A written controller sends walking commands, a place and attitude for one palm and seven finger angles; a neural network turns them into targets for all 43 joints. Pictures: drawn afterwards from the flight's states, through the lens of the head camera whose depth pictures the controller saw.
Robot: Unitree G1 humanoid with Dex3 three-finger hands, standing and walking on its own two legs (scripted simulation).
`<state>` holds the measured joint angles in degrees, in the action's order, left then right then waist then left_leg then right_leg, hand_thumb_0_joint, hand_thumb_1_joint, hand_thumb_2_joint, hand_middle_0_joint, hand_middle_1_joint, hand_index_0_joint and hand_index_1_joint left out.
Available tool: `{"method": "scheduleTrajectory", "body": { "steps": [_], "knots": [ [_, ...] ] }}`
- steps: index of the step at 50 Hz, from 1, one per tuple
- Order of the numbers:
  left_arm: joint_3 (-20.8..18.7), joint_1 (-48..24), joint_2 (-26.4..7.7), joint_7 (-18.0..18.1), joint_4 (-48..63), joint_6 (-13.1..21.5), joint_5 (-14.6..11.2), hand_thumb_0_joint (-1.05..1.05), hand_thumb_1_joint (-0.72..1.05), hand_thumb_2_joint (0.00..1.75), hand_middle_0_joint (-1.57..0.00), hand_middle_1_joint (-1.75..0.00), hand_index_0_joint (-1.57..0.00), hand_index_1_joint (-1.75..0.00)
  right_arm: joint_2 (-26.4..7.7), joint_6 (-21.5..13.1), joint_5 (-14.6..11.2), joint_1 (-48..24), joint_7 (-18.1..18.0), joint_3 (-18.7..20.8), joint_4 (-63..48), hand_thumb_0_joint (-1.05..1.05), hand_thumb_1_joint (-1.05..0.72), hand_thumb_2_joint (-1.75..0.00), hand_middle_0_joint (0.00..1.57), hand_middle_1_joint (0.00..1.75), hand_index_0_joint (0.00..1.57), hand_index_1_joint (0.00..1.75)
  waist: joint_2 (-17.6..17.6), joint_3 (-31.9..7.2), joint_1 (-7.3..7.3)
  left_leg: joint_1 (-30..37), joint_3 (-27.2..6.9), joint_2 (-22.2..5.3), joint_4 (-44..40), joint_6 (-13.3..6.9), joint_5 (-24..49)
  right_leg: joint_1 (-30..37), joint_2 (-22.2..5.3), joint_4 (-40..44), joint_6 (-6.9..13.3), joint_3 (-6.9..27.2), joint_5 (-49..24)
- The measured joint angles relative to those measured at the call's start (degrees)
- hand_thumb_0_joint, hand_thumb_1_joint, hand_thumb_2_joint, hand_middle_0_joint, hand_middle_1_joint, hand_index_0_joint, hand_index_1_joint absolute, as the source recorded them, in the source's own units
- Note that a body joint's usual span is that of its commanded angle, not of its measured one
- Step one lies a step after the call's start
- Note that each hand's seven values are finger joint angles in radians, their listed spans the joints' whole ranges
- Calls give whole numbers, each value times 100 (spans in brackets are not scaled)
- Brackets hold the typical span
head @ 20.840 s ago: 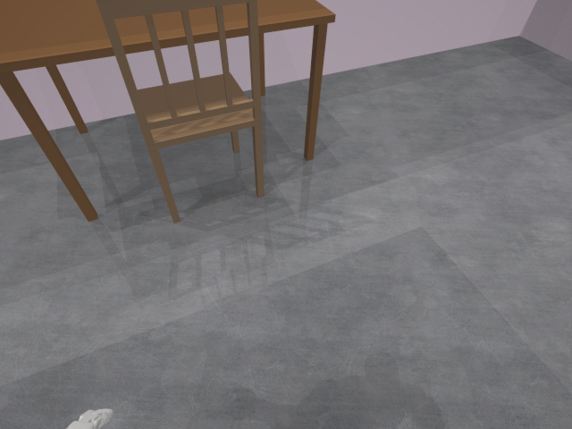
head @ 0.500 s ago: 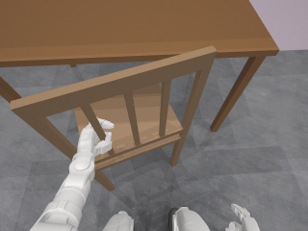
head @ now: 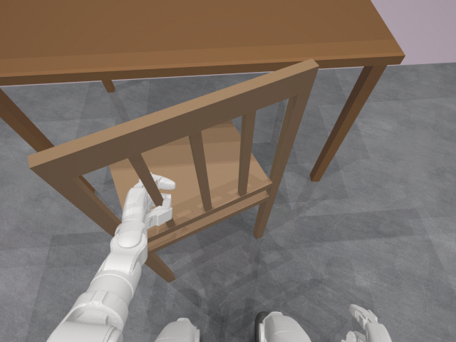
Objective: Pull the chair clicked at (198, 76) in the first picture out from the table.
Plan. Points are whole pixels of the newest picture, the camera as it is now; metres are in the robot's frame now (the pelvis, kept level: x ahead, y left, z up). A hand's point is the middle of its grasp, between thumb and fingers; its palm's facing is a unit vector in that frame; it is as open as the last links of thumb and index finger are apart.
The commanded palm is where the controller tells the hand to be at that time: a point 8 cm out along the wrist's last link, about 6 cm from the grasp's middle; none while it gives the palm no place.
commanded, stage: step backward, pulling the chair out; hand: left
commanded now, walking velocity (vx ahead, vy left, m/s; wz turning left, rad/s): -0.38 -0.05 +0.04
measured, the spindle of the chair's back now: (202, 178) +0.43 +0.05 -0.06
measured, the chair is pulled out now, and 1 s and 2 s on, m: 0.19 0.39 0.48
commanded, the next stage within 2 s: stop walking, hand still on the chair in 1.24 s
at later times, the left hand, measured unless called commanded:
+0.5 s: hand (165, 258) +0.26 +0.11 -0.05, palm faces -0.04 -0.98 -0.21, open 5.2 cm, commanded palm +0.23 +0.16 -0.05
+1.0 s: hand (157, 327) +0.15 +0.11 -0.04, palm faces -0.04 -0.97 -0.22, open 5.3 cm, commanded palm +0.13 +0.16 -0.04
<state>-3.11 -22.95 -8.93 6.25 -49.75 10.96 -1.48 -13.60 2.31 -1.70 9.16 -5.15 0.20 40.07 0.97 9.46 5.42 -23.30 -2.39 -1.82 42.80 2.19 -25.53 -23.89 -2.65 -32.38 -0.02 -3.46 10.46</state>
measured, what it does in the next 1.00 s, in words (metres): walks backwards: left foot, then right foot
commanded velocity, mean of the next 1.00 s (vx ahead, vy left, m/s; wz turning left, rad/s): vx -0.38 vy -0.04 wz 0.07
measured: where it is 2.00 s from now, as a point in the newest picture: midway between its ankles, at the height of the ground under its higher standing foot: outside the picture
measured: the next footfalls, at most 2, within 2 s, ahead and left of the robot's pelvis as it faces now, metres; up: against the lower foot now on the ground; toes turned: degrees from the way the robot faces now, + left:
left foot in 0.04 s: +0.04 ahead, +0.15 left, +0.00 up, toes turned +1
right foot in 0.26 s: -0.05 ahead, -0.13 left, +0.00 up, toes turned -6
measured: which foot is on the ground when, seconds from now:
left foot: up 0.00-0.02, down 0.04-0.34, up 0.36-0.52, down 0.54-0.80, up 0.82-1.00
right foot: down 0.00-0.10, up 0.12-0.24, down 0.26-1.00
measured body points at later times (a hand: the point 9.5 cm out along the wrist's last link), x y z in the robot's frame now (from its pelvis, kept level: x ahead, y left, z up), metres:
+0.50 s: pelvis -0.09 +0.00 +0.01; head +0.00 -0.02 +0.45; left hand +0.26 +0.16 -0.04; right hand +0.01 -0.26 -0.13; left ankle -0.08 +0.15 -0.71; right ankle -0.06 -0.12 -0.73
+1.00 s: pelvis -0.20 +0.00 +0.00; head -0.12 -0.02 +0.45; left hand +0.15 +0.16 -0.03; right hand -0.09 -0.26 -0.13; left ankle -0.22 +0.14 -0.71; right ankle -0.12 -0.13 -0.73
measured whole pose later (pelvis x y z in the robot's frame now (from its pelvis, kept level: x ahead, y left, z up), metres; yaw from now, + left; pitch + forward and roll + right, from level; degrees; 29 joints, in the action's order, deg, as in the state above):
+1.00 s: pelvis -0.20 +0.00 +0.00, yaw +0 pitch +2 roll +1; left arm -1.1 -20.2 -8.7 5.9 -45.3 8.9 -0.4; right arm -14.7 2.1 -2.0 9.9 -5.3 -0.2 40.4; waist 0.8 7.9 4.7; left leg -19.2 -1.3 0.0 41.9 1.9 -26.7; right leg -24.0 -4.9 -30.5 -0.2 -4.1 8.4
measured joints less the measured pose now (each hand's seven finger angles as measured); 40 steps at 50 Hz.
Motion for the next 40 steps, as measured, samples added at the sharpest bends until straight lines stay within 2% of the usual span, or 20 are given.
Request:
{"method": "scheduleTrajectory", "body": {
  "steps": [2,3,4,6,9,12,14,16,18,21,23,25,27,28,30,32,35,38,40],
  "knots": [
    [88,43,25,21,178,-117,15,0,74,78,-22,-114,-48,-145,-135,34,-11,5,-47,30,-56,0,-90,-90,20,30,20,30,6,-37,71,250,45,-44,-513,-36,352,-108,-59,-61,-72,-13,-39],
    [153,58,22,21,284,-162,12,0,74,77,-21,-114,-47,-145,-171,50,-10,0,-75,60,-77,0,-90,-90,20,30,20,30,-26,-21,100,289,89,-51,-722,-31,846,-145,-102,-94,-110,-19,-55],
    [215,79,0,16,392,-191,9,0,74,77,-20,-114,-47,-145,-168,80,-7,-14,-98,86,-97,0,-90,-90,20,30,20,30,-119,29,74,309,149,-13,-767,-28,1026,-142,-144,-76,-143,28,-97],
    [336,209,-47,-15,609,-226,2,0,74,77,-19,-115,-46,-145,-134,145,17,67,-98,110,-227,0,-91,-90,20,30,20,30,-244,10,-31,296,269,-2,-798,-54,1009,-189,-158,-189,-126,105,-50],
    [468,398,-51,-74,772,-188,44,0,74,77,-18,-115,-45,-145,-32,99,79,216,-14,132,-306,0,-91,-90,20,29,20,30,-140,-89,-161,142,249,-159,-780,-59,972,-64,27,-679,-43,79,819],
    [512,463,-90,-103,788,-55,107,0,73,78,-19,-116,-45,-145,147,-24,111,263,133,85,-210,0,-91,-90,20,29,20,30,-77,-80,-359,84,269,-318,-829,3,1067,501,150,-201,2,73,791],
    [436,403,-113,-120,693,65,113,0,72,79,-20,-116,-45,-145,227,-72,127,169,218,23,-122,0,-91,-90,20,29,20,30,53,35,-465,61,279,-477,-830,72,1135,754,273,262,-42,53,603],
    [318,282,-119,-122,536,111,90,1,71,80,-21,-115,-45,-145,281,-65,96,42,259,-20,-71,0,-91,-90,20,29,20,30,241,225,-433,65,208,-614,-869,98,1324,876,428,531,-11,3,346],
    [198,243,-159,-115,415,127,58,1,71,80,-22,-114,-45,-145,338,-26,34,-22,222,-64,-77,0,-90,-90,20,30,20,30,247,297,-357,6,208,-595,-744,61,1484,873,431,593,48,16,195],
    [14,299,-127,-85,289,117,7,2,71,80,-22,-112,-45,-145,275,7,-2,-39,102,-96,-110,0,-90,-90,20,30,21,30,124,171,-204,-157,56,-226,-31,-5,489,630,247,396,66,107,193],
    [-37,315,-58,-43,267,49,5,2,72,80,-21,-111,-45,-145,147,11,-1,-43,36,-88,-98,0,-90,-90,20,30,21,30,56,76,-110,-118,5,-19,125,-14,167,485,101,290,31,138,189],
    [-7,296,4,-11,273,-38,26,2,72,80,-20,-111,-45,-145,-10,22,-9,-34,-24,-62,-83,0,-90,-90,20,30,21,30,24,8,-28,92,22,40,-184,-19,305,376,-13,195,-21,114,178],
    [127,286,49,10,360,-126,46,2,72,79,-19,-113,-46,-145,-177,47,-15,23,-78,-3,-115,0,-90,-90,20,30,20,30,72,-65,16,409,45,-80,-804,-67,1106,252,-44,41,-81,30,202],
    [211,269,60,12,418,-153,44,2,72,79,-19,-113,-46,-145,-236,61,-10,43,-99,52,-126,0,-90,-90,20,30,20,30,96,-79,23,492,25,-115,-1016,-34,1061,192,-45,-33,-111,-21,213],
    [339,212,-16,-16,527,-184,40,2,73,79,-17,-114,-46,-145,-193,125,-4,31,-102,123,-153,0,-91,-90,20,30,20,30,-109,3,-85,482,99,-55,-1024,27,984,146,-112,-43,-132,44,-13],
    [412,234,-93,-55,672,-215,61,2,73,79,-16,-114,-45,-145,-122,133,57,74,-48,129,-257,0,-91,-90,20,29,20,30,-203,28,-189,405,142,-88,-1001,55,1049,59,-78,-273,-97,80,418],
    [419,326,-154,-85,816,-201,86,3,73,79,-17,-114,-43,-145,15,54,95,142,93,113,-336,0,-91,-90,20,29,20,30,-110,41,-272,254,80,-258,-940,103,1146,233,88,-341,-16,61,812],
    [347,378,-212,-100,856,-107,102,4,73,80,-18,-116,-42,-145,150,-32,87,118,209,53,-305,0,-91,-90,20,29,20,30,85,157,-364,174,20,-488,-860,207,1203,511,268,147,-7,-28,228],
    [291,359,-231,-116,797,-78,127,4,72,80,-18,-116,-41,-145,197,-37,40,79,227,13,-261,0,-91,-90,20,29,20,30,268,250,-326,108,-80,-607,-813,198,1286,563,401,294,52,-127,59]
  ]
}}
